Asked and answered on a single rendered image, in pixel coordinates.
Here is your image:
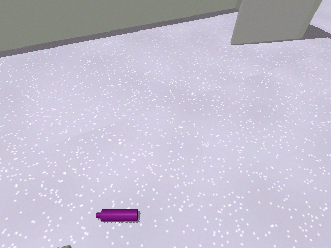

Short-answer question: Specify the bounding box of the bottle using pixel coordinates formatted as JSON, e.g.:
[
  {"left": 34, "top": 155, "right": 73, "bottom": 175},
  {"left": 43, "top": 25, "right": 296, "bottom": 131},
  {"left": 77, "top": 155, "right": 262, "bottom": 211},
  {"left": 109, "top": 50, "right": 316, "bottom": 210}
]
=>
[{"left": 96, "top": 209, "right": 138, "bottom": 221}]

